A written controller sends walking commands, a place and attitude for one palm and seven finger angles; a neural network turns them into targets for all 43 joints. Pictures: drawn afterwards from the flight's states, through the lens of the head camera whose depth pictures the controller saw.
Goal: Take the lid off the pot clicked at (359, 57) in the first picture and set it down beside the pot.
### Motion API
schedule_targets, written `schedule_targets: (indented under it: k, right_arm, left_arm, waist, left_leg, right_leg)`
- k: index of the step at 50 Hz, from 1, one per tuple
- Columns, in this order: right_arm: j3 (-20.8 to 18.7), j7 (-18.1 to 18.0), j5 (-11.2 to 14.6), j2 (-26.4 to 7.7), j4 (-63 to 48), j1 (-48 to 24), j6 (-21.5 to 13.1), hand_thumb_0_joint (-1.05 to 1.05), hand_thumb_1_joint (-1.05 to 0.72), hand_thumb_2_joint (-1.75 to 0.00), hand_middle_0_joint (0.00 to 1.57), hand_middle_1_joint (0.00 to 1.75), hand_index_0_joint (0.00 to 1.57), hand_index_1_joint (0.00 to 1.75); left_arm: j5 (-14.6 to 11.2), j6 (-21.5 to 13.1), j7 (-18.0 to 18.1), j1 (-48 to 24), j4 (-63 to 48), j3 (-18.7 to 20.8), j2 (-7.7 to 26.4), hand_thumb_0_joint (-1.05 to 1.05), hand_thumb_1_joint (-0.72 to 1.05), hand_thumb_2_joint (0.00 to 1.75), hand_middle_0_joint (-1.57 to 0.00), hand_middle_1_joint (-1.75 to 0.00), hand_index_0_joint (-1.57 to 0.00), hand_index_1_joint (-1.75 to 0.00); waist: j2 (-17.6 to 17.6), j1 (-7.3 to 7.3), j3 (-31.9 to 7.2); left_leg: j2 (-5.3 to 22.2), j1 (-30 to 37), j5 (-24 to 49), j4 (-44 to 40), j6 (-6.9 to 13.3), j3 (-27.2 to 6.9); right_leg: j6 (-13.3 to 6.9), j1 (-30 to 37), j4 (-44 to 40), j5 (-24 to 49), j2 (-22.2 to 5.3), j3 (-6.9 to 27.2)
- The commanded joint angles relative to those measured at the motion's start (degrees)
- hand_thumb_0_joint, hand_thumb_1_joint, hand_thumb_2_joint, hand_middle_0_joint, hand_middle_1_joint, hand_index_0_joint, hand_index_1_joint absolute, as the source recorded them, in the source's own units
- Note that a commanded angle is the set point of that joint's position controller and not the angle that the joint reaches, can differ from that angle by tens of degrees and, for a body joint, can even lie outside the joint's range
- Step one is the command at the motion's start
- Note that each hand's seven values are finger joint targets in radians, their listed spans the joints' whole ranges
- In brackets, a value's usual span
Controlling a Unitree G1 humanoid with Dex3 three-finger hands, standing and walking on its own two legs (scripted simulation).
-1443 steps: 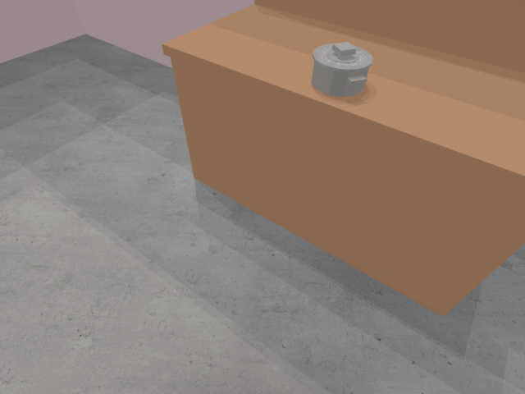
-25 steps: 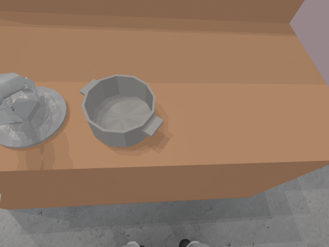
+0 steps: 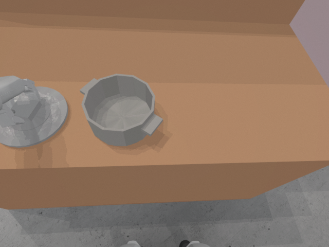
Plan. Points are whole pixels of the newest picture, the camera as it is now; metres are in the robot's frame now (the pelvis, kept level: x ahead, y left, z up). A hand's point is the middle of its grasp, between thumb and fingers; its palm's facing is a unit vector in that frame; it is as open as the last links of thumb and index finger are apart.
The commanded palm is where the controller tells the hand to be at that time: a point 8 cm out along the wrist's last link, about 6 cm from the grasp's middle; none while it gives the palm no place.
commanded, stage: open the fingers wide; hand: left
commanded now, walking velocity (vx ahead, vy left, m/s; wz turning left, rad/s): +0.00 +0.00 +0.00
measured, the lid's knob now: (25, 109) +0.44 +0.35 +0.02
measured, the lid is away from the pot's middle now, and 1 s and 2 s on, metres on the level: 0.24 0.24 0.24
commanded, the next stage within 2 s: raise the empty hand in 0.66 s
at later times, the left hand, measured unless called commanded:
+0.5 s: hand (10, 110) +0.42 +0.36 +0.05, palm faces -0.48 -0.13 -0.87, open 10.6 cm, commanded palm +0.44 +0.36 +0.11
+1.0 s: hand (11, 103) +0.42 +0.35 +0.07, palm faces -0.42 -0.12 -0.90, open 11.0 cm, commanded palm +0.44 +0.35 +0.14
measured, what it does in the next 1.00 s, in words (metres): stands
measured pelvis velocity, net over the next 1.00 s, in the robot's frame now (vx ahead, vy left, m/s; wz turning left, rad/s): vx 0.01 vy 0.00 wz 0.01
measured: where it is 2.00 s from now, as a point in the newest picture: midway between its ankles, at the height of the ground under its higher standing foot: outside the picture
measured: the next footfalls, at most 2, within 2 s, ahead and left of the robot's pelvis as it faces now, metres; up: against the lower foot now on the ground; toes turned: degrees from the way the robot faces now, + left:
none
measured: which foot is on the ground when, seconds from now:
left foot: down 0.00-1.00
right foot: down 0.00-1.00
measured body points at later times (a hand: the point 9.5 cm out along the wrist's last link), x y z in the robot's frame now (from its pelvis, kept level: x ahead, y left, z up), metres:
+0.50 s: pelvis +0.00 +0.00 +0.00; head +0.10 +0.03 +0.44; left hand +0.44 +0.36 +0.10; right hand +0.05 -0.29 -0.11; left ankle -0.01 +0.07 -0.72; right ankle +0.01 -0.16 -0.72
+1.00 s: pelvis +0.01 +0.00 +0.00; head +0.09 +0.02 +0.45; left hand +0.44 +0.35 +0.12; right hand +0.06 -0.28 -0.11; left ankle -0.01 +0.07 -0.72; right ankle +0.01 -0.16 -0.72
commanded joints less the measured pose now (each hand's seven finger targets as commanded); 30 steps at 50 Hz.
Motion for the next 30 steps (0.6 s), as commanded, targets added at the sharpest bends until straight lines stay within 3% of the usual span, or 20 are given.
schedule_targets:
  k: [1,6,7,8,11,12,13,14,16,17,18,20,21,22,24,27,29,30]
  right_arm:
    - [-3.98,-1.04,0.04,-11.28,-3.30,6.25,-0.91,0.00,-0.90,-0.90,0.20,0.30,0.20,0.30]
    - [-4.00,-1.04,-0.04,-11.32,-3.26,6.11,-0.64,0.00,-0.90,-0.90,0.20,0.30,0.20,0.30]
    - [-4.08,-0.98,-0.08,-11.17,-3.46,5.69,-0.64,0.00,-0.90,-0.90,0.20,0.30,0.20,0.30]
    - [-4.31,-0.93,-0.30,-11.41,-3.08,6.09,-0.44,0.00,-0.90,-0.90,0.20,0.30,0.20,0.30]
    - [-4.09,-0.88,-0.08,-11.26,-3.02,5.96,-0.32,0.00,-0.90,-0.90,0.20,0.30,0.20,0.30]
    - [-4.14,-0.90,0.01,-11.32,-3.03,5.80,-0.47,0.00,-0.90,-0.90,0.20,0.30,0.20,0.30]
    - [-4.35,-0.95,-0.26,-11.66,-2.72,6.13,-0.07,0.00,-0.90,-0.90,0.20,0.30,0.20,0.30]
    - [-4.23,-0.93,-0.13,-11.21,-2.86,6.11,-0.07,0.00,-0.90,-0.90,0.20,0.30,0.20,0.30]
    - [-4.26,-0.91,-0.08,-11.04,-2.62,6.37,-0.31,0.00,-0.90,-0.90,0.20,0.30,0.20,0.30]
    - [-4.16,-0.84,0.10,-11.27,-2.66,6.06,-0.42,0.00,-0.90,-0.90,0.20,0.30,0.20,0.30]
    - [-4.24,-0.82,-0.13,-11.58,-2.40,6.22,-0.03,0.00,-0.90,-0.90,0.20,0.30,0.20,0.30]
    - [-4.16,-1.03,-0.12,-11.57,-2.80,6.38,-0.17,0.00,-0.90,-0.90,0.20,0.30,0.20,0.30]
    - [-4.09,-1.11,0.03,-11.51,-2.56,6.20,-0.18,0.00,-0.90,-0.90,0.20,0.30,0.20,0.30]
    - [-4.23,-1.06,0.01,-11.53,-2.63,5.85,-0.19,0.00,-0.90,-0.90,0.20,0.30,0.20,0.30]
    - [-4.58,-0.91,-0.25,-11.02,-2.31,6.45,-0.13,0.00,-0.90,-0.90,0.20,0.30,0.20,0.30]
    - [-4.34,-0.53,-0.04,-11.06,-2.78,6.24,-0.38,0.00,-0.90,-0.90,0.20,0.30,0.20,0.30]
    - [-4.14,-0.47,-0.07,-11.07,-2.83,6.16,-0.04,0.00,-0.90,-0.90,0.20,0.30,0.20,0.30]
    - [-4.20,-0.50,-0.05,-11.44,-2.88,6.03,0.19,0.00,-0.90,-0.90,0.20,0.30,0.20,0.30]
  left_arm:
    - [-0.76,0.64,1.42,-20.36,-9.17,5.01,20.73,0.00,0.23,0.74,-0.56,-1.00,-0.52,-0.97]
    - [-1.00,0.00,1.21,-19.83,-10.55,6.05,21.65,0.00,0.18,0.67,-0.49,-0.98,-0.45,-0.96]
    - [-1.04,-0.13,0.96,-20.55,-11.41,4.71,19.88,0.00,0.17,0.66,-0.47,-0.98,-0.44,-0.96]
    - [-1.20,-0.23,1.02,-20.44,-11.97,6.13,21.30,0.00,0.16,0.64,-0.46,-0.98,-0.43,-0.96]
    - [-1.56,0.18,0.77,-19.70,-10.36,4.99,19.99,0.00,0.13,0.60,-0.41,-0.97,-0.39,-0.96]
    - [-1.56,-0.05,0.58,-20.32,-10.68,4.43,19.33,0.00,0.12,0.59,-0.39,-0.96,-0.38,-0.96]
    - [-1.58,-0.15,0.86,-21.59,-13.27,6.65,22.17,0.00,0.11,0.57,-0.38,-0.96,-0.37,-0.96]
    - [-1.49,0.00,0.98,-21.08,-12.60,5.38,20.54,0.00,0.10,0.56,-0.36,-0.96,-0.35,-0.95]
    - [-1.67,0.04,0.80,-19.10,-10.24,3.64,17.76,0.00,0.08,0.53,-0.33,-0.96,-0.33,-0.95]
    - [-1.76,-0.02,0.51,-18.78,-9.10,3.70,17.89,0.00,0.07,0.51,-0.32,-0.95,-0.31,-0.95]
    - [-1.96,-0.02,0.62,-20.44,-11.44,5.40,20.34,0.00,0.06,0.50,-0.30,-0.95,-0.30,-0.95]
    - [-1.71,0.18,0.71,-20.46,-10.50,4.91,20.37,0.00,0.06,0.50,-0.30,-0.95,-0.30,-0.95]
    - [-1.58,0.22,0.81,-21.77,-10.90,4.74,20.49,0.00,0.06,0.50,-0.30,-0.95,-0.30,-0.95]
    - [-1.41,-0.14,0.96,-23.36,-13.74,4.95,20.78,0.00,0.06,0.50,-0.30,-0.95,-0.30,-0.95]
    - [-1.03,-0.40,1.38,-22.28,-14.54,4.43,19.14,0.00,0.06,0.49,-0.30,-0.95,-0.30,-0.95]
    - [-1.82,-0.51,1.29,-18.21,-11.25,5.57,19.06,0.00,0.06,0.49,-0.30,-0.95,-0.30,-0.95]
    - [-2.10,0.56,1.34,-17.99,-8.69,4.12,18.01,0.00,0.06,0.50,-0.30,-0.95,-0.30,-0.95]
    - [-1.88,0.76,1.45,-20.39,-11.31,4.87,19.50,0.00,0.06,0.51,-0.30,-0.95,-0.30,-0.95]
  waist:
    - [7.05,0.47,-21.40]
    - [8.00,0.76,-23.63]
    - [9.10,0.56,-23.70]
    - [8.54,0.77,-24.12]
    - [7.33,0.28,-22.20]
    - [7.62,0.26,-21.65]
    - [8.41,0.64,-23.75]
    - [9.65,0.34,-23.51]
    - [7.58,-0.05,-21.57]
    - [6.57,0.02,-20.30]
    - [6.80,0.36,-22.00]
    - [5.83,0.14,-22.21]
    - [6.23,-0.03,-21.80]
    - [9.92,0.43,-23.68]
    - [12.28,0.24,-25.65]
    - [8.97,0.77,-23.01]
    - [5.22,0.23,-21.14]
    - [5.45,0.48,-21.75]
  left_leg:
    - [0.02,20.19,26.93,-3.33,0.08,-3.69]
    - [0.10,21.05,29.48,-2.82,-0.15,-3.58]
    - [0.18,22.11,32.24,-2.64,-0.27,-3.67]
    - [0.17,22.58,31.87,-2.35,-0.15,-3.85]
    - [0.19,20.95,29.65,-2.57,-0.03,-3.61]
    - [0.33,21.31,30.78,-2.73,0.04,-3.59]
    - [0.10,22.16,30.99,-2.62,0.07,-3.77]
    - [0.24,23.27,32.19,-2.73,-0.23,-3.98]
    - [0.44,22.46,31.65,-2.55,-0.32,-4.01]
    - [0.47,21.16,30.85,-2.70,-0.18,-3.85]
    - [0.22,21.33,29.90,-2.83,0.08,-3.83]
    - [-0.15,19.99,27.62,-3.12,0.19,-3.48]
    - [0.05,19.76,26.58,-3.23,0.23,-3.44]
    - [0.37,22.57,30.35,-3.26,-0.27,-3.96]
    - [0.69,27.14,35.85,-2.50,-1.25,-4.92]
    - [0.68,24.58,36.54,-2.43,-0.93,-4.67]
    - [0.09,20.65,30.36,-2.94,-0.13,-3.64]
    - [0.04,20.33,29.24,-3.68,-0.17,-3.93]
  right_leg:
    - [-4.36,2.13,-1.83,10.21,4.09,-2.94]
    - [-4.25,3.10,-1.61,11.70,4.02,-2.69]
    - [-4.35,2.31,-1.54,12.65,4.00,-2.63]
    - [-4.21,2.57,-1.63,12.52,4.04,-2.73]
    - [-4.14,2.05,-1.83,11.32,4.15,-2.82]
    - [-4.25,1.56,-1.96,11.89,4.05,-2.71]
    - [-4.20,2.84,-1.99,12.27,3.99,-2.64]
    - [-4.30,1.91,-1.87,11.81,4.11,-2.88]
    - [-4.17,0.48,-1.86,10.79,4.30,-3.23]
    - [-4.20,0.31,-2.00,10.87,4.19,-2.93]
    - [-4.16,1.93,-2.11,11.42,4.11,-2.76]
    - [-4.18,2.55,-2.05,11.08,4.19,-2.68]
    - [-4.24,2.39,-2.06,10.62,4.10,-2.68]
    - [-4.52,2.07,-1.88,11.34,3.90,-2.70]
    - [-4.46,0.18,-1.67,11.12,4.28,-3.22]
    - [-4.33,0.90,-1.80,12.31,4.16,-3.01]
    - [-4.00,2.02,-2.08,11.76,4.14,-2.73]
    - [-4.14,2.71,-2.26,11.66,4.04,-2.81]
